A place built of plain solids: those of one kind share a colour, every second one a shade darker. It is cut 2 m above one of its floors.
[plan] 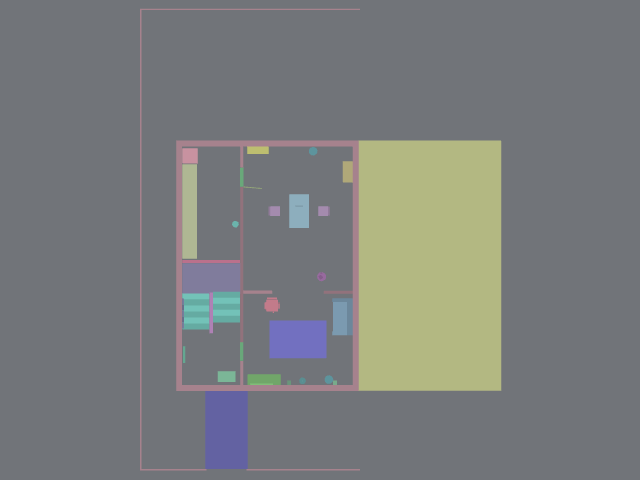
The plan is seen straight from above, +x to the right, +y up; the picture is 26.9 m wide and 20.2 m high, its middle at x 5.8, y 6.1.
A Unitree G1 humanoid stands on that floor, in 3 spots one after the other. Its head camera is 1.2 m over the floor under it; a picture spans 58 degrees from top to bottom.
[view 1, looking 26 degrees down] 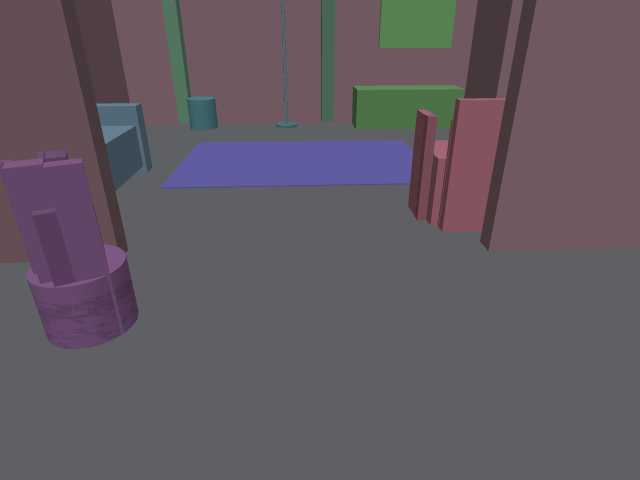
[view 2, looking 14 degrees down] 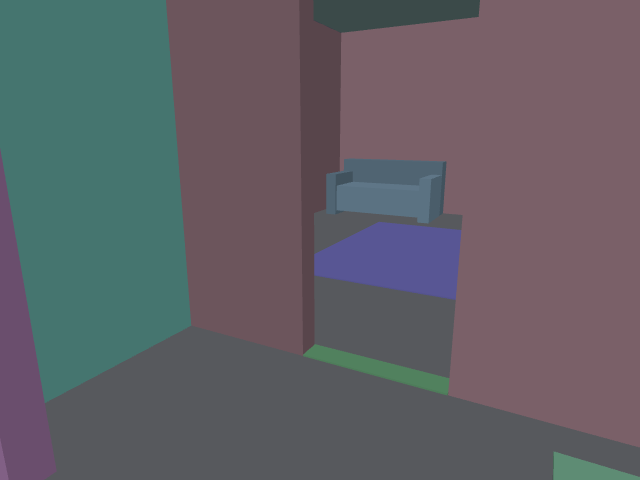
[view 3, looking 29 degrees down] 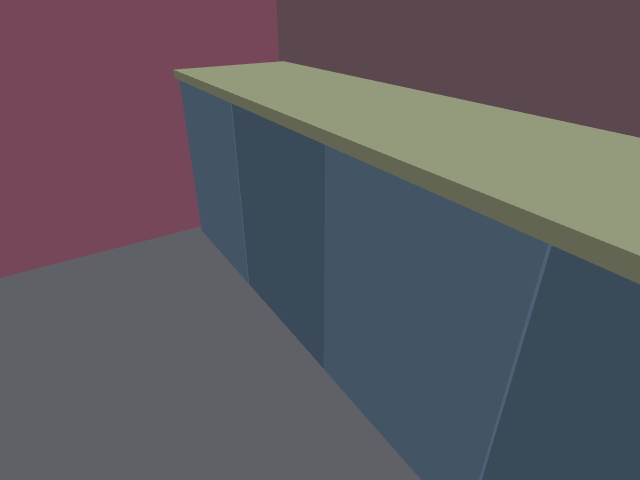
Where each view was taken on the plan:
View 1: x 4.92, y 6.22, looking -93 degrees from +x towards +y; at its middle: ground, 2.74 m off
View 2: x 0.57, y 0.70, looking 28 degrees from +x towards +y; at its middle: ground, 4.96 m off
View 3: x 1.25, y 7.61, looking -123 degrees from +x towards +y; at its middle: kitchen_unit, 1.37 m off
